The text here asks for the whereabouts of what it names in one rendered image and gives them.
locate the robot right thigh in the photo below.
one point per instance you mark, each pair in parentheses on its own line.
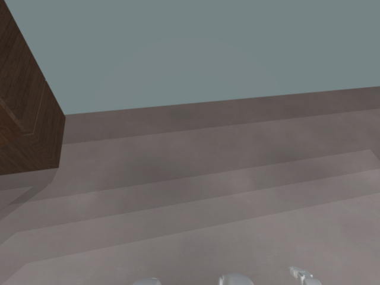
(234,279)

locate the cupboard door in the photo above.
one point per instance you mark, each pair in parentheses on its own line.
(9,131)

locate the right robot hand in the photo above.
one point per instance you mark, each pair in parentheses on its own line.
(303,276)

